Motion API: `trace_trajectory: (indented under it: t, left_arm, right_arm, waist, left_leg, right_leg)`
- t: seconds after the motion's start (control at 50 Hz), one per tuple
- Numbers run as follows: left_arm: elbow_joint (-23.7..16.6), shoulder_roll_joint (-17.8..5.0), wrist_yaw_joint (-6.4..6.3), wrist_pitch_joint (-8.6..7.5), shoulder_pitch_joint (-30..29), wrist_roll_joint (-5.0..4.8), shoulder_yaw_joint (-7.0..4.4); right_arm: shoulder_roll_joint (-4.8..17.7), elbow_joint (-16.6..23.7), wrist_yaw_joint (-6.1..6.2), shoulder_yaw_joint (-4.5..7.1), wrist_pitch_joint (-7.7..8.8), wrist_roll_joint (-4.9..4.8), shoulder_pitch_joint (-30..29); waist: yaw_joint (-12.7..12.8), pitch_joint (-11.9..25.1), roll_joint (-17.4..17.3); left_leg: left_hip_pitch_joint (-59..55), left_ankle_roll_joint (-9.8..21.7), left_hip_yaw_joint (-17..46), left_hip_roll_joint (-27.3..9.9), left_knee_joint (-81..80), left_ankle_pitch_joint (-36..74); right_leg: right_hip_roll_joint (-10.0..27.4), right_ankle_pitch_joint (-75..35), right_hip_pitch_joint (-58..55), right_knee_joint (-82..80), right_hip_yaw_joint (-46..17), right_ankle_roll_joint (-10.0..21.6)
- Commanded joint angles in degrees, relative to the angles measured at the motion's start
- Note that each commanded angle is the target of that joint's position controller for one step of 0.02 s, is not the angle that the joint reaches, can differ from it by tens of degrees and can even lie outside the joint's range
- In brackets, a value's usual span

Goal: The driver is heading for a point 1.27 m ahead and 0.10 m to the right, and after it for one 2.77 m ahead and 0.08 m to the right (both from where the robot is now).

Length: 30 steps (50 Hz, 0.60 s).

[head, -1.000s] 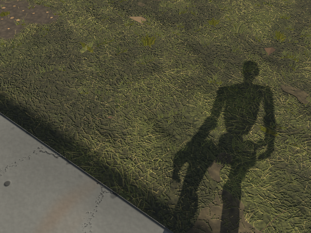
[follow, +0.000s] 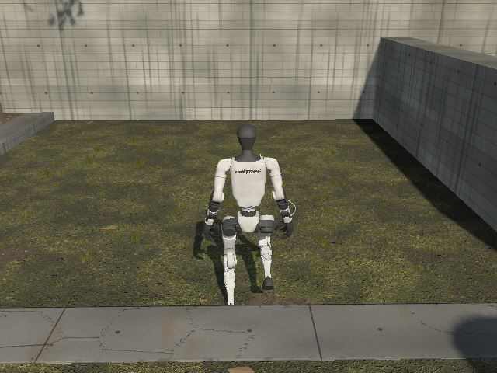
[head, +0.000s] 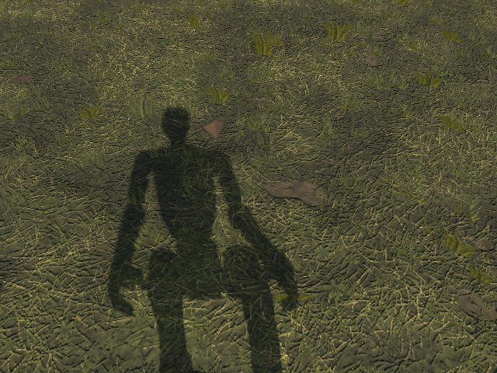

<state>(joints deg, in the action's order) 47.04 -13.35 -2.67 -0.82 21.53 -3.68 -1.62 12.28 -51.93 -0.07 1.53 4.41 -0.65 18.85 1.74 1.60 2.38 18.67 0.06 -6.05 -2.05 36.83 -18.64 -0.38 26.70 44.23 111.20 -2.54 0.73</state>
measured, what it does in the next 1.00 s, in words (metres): walks ahead: right foot, then left foot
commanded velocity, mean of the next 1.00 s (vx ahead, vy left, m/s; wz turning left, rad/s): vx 0.48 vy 0.00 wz -0.22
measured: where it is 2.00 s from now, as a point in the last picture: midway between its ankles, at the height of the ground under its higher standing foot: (315, 318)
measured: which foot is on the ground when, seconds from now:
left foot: down 0.00-0.32, up 0.34-0.82, down 0.84-1.00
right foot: up 0.00-0.28, down 0.30-0.86, up 0.88-1.00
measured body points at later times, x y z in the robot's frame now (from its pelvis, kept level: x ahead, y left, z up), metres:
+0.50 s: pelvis +0.27 -0.09 +0.02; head +0.30 -0.12 +0.47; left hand +0.46 +0.13 -0.09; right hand +0.32 -0.40 -0.09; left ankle +0.34 +0.09 -0.63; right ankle +0.27 -0.15 -0.72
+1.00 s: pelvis +0.56 -0.12 +0.01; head +0.61 -0.12 +0.46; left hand +0.75 +0.12 -0.09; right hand +0.64 -0.40 -0.09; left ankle +0.63 -0.06 -0.72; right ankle +0.49 -0.25 -0.63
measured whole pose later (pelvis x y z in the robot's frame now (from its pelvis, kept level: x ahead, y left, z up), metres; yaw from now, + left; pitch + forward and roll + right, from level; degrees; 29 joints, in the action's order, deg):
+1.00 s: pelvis +0.56 -0.12 +0.01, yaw -9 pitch +3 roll +0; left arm 41.5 -15.2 -0.5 -5.3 11.1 0.8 -2.9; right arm 15.5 -41.3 -1.5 3.6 3.5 -0.4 12.0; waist -0.9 -2.4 0.3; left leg 20.2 5.5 2.2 6.7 25.0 -7.3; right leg 0.4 22.9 30.2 68.0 -3.9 -1.3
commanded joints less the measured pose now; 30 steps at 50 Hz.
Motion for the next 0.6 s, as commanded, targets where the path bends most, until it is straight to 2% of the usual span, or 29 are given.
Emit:
trace_trajectory:
  t: [0.02, 0.04, 0.06, 0.08, 0.1, 0.12, 0.14, 0.18, 0.22, 0.24, 0.26, 0.28, 0.3, 0.32, 0.34, 0.36, 0.38, 0.4, 0.42, 0.46, 0.5, 0.54, 0.6]
  left_arm:
    - [-10.73, -1.21, 0.3, 0.34, -7.06, 1.16, -0.9]
    - [-10.74, -1.89, 0.52, -0.13, -5.72, 2.22, -1.61]
    - [-10.45, -1.5, 0.88, -0.54, -6.81, 2.95, -1.83]
    - [-10.54, -0.84, 1.51, -0.73, -7.89, 2.88, -1.69]
    - [-11.3, -0.07, 2.27, -0.75, -10.19, 2.57, -1.43]
    - [-12.31, 0.77, 3.03, -0.74, -13.77, 2.47, -1.1]
    - [-13.34, 1.14, 3.68, -0.59, -16.66, 2.43, -0.91]
    - [-15.71, 0.64, 4.84, -0.7, -22.68, 2.03, -1.0]
    - [-17.26, -0.56, 5.87, -0.91, -25.67, 1.87, -1.4]
    - [-17.47, -1.66, 6.25, -0.94, -25.53, 2.06, -1.89]
    - [-17.24, -3.41, 6.35, -0.87, -23.73, 2.29, -2.71]
    - [-15.57, -5.69, 6.15, -0.89, -16.77, 2.33, -4.1]
    - [-12.46, -10.24, 5.06, -0.57, -5.57, 2.17, -6.46]
    - [-11.61, -19.12, 3.93, -0.65, -0.33, 2.1, -8.32]
    - [-12.19, -19.36, 3.58, -0.9, 5.26, 2.54, -7.68]
    - [-10.4, -15.19, 3.65, -1.2, 5.3, 3.73, -6.34]
    - [-10.16, -12.65, 3.49, -1.53, 0.68, 3.16, -5.58]
    - [-11.64, -10.46, 3.47, -1.74, -5.84, 2.64, -4.77]
    - [-12.71, -8.96, 3.59, -1.89, -10.5, 2.97, -4.32]
    - [-13.09, -8.58, 3.56, -2.45, -12.83, 3.34, -4.36]
    - [-11.53, -8.8, 3.0, -3.04, -10.86, 3.26, -4.42]
    - [-9.43, -8.26, 2.32, -3.2, -8.34, 3.13, -4.23]
    - [-7.15, -8.39, 2.07, -3.46, -4.97, 2.93, -4.14]
  right_arm:
    - [0.88, 1.76, 0.53, -0.71, 1.39, 1.02, -6.06]
    - [4.08, 2.93, 0.92, 0.08, 1.76, 2.17, -8.21]
    - [6.72, 2.87, 1.64, 0.84, 2.17, 3.06, -7.41]
    - [8.72, 2.6, 2.33, 1.35, 2.36, 2.7, -6.06]
    - [9.76, 2.05, 2.76, 1.91, 2.37, 1.61, -3.76]
    - [10.51, 1.31, 3.18, 2.49, 2.02, 0.3, -1.32]
    - [11.28, 0.75, 3.44, 3.03, 1.37, -0.39, 0.78]
    - [11.93, 0.04, 3.17, 3.83, -0.02, -0.37, 3.69]
    - [12.12, -0.02, 2.51, 4.43, -0.97, -0.21, 4.66]
    - [12.89, 0.25, 2.2, 4.81, -1.21, -0.29, 4.54]
    - [14.03, 0.63, 1.93, 5.23, -1.43, -0.35, 4.36]
    - [14.62, 1.13, 1.8, 5.3, -1.65, -0.4, 3.85]
    - [13.97, 2.01, 1.84, 4.95, -1.34, 0.03, 3.96]
    - [7.85, 6.08, 0.97, 2.71, 0.33, 2.26, 6.26]
    - [8.36, 8.25, -0.23, 2.08, 3.78, 0.76, 2.82]
    - [12.36, 9.48, -0.44, 3.57, 4.98, -1.91, -4.77]
    - [10.95, 10.13, 0.17, 3.12, 5.02, -1.56, -6.51]
    - [10.61, 9.34, 1.03, 3.27, 4.48, 0.06, -6.48]
    - [11.11, 9.05, 1.32, 3.91, 3.44, 0.98, -4.8]
    - [9.9, 9.37, 0.9, 4.13, 1.7, 0.99, -3.38]
    - [8.02, 9.9, 0.85, 3.71, 0.91, 1.62, -5.34]
    - [6.67, 10.65, 0.72, 3.08, 0.98, 1.54, -9.25]
    - [5.54, 11.7, -0.11, 2.33, 1.29, 0.6, -15.72]
  waist:
    - [2.9, -11.68, -8.24]
    - [3.49, -9.22, -9.86]
    - [2.76, -6.96, -10.37]
    - [2.4, -4.68, -9.99]
    - [1.21, -3.39, -8.53]
    - [-0.53, -3.3, -6.81]
    - [-2.05, -3.66, -5.82]
    - [-4.69, -5.95, -4.37]
    - [-5.55, -7.22, -4.72]
    - [-5.07, -7.03, -5.28]
    - [-3.61, -4.91, -6.45]
    - [0.54, -0.48, -6.57]
    - [5.71, 5.53, -4.49]
    - [3.94, 12.21, 10.39]
    - [5.72, 24.88, 10.55]
    - [7.43, 18.36, 4.56]
    - [4.63, 11.06, 3.11]
    - [1.03, 6.67, -1.54]
    - [-2.4, 4.74, -1.08]
    - [-4.88, 3.98, -0.5]
    - [-4.81, 3.51, -1.09]
    - [-3.1, 2.33, 0.16]
    - [0.15, 0.53, 1.49]
  left_leg:
    - [9.66, 5.06, 11.94, -14.12, -25.94, 1.38]
    - [12.92, 5.44, 5.56, -11.21, -26.49, 7.65]
    - [11.27, 6.53, 2.27, -10.29, -25.79, 12.8]
    - [7.95, 6.91, 1.13, -10.59, -25.2, 15.92]
    - [3.85, 6.91, 0.69, -11.54, -25.69, 16.7]
    - [-1.4, 7.03, 1.13, -13.15, -25.74, 16.78]
    - [-6.57, 7.2, 1.51, -14.92, -25.28, 16.07]
    - [-14.27, 7.27, 2.1, -17.39, -24.79, 15.04]
    - [-18.54, 6.33, 0.23, -17.64, -22.94, 18.08]
    - [-18.88, 5.7, -1.67, -17.27, -20.31, 25.89]
    - [-18.95, 5.17, -3.8, -16.6, -14.91, 38.98]
    - [-17.4, 4.21, -6.51, -14.89, -4.41, 50.48]
    - [-7.09, 1.97, -7.78, -12.53, 10.81, 50.67]
    - [20.1, -2.32, -6.38, -4.59, 36.8, 5.64]
    - [31.17, -2.55, 8.75, 2.4, 48.34, -15.55]
    - [37.85, -1.13, 11.45, -0.17, 48.64, -10.13]
    - [37.79, -0.47, 10.38, -2.18, 43.61, -5.03]
    - [32.5, -0.85, 10.16, -4.33, 38.7, -1.48]
    - [25.68, -1.11, 10.31, -5.95, 34.13, 1.19]
    - [19.92, -1.94, 9.41, -5.96, 29.91, 3.41]
    - [19.08, -2.73, 8.5, -5.16, 24.57, 8.13]
    - [19.89, -2.82, 7.93, -4.77, 15.57, 15.34]
    - [17.81, -1.1, 7.25, -3.29, 3.07, 26.97]
  right_leg:
    - [6.15, -14.09, 8.16, -24.54, -6.48, 1.2]
    - [5.25, -20.78, -0.65, -34.81, -3.39, -0.58]
    - [4.93, -27.07, -3.9, -41.23, -1.69, -1.74]
    - [5.64, -30.74, -6.49, -48.7, -1.71, -1.94]
    - [5.4, -33.61, -7.64, -55.4, -0.86, -1.6]
    - [5.06, -34.51, -6.51, -60.58, -0.21, -0.95]
    - [4.71, -32.62, -4.6, -63.7, 0.5, -0.16]
    - [4.54, -27.27, -0.3, -68.18, 1.75, 1.87]
    - [3.92, -21.14, -0.66, -71.24, 3.79, 4.2]
    - [2.62, -17.74, -4.11, -72.35, 5.49, 5.34]
    - [0.05, -14.16, -9.97, -72.64, 8.1, 6.63]
    - [-3.31, -15.05, -20.97, -74.86, 10.42, 8.04]
    - [-4.56, -18.85, -39.73, -76.1, 7.68, 10.6]
    - [12.56, -20.77, -64.25, -78.57, -22.6, 19.98]
    - [21.06, -11.67, -73.63, -91.63, -48.57, 26.82]
    - [19.05, -14.61, -71.11, -93.24, -40.92, 22.79]
    - [16.61, -20.35, -61.4, -92.4, -31.88, 20.13]
    - [13.69, -26.09, -50.07, -92.16, -24.89, 17.66]
    - [11.1, -30.37, -40.72, -93.47, -19.83, 16.1]
    - [9.03, -33.28, -32.92, -95.67, -16.78, 15.93]
    - [8.18, -37.49, -30.15, -96.83, -13.21, 16.1]
    - [7.29, -39.5, -31.09, -97.22, -9.55, 14.64]
    - [6.97, -35.35, -32.42, -97.52, -6.67, 11.99]
Next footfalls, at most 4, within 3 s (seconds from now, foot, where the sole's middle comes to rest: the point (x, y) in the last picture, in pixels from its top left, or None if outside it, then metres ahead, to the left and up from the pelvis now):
0.30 right None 0.31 -0.16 -0.76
0.84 left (286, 329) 0.67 -0.07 -0.76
1.28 right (350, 286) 0.82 -0.27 -0.76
1.72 left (271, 320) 0.69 -0.03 -0.76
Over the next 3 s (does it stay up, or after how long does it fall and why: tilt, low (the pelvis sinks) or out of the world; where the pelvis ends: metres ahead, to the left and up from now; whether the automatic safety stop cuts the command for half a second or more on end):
stays up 0.86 -0.18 -0.01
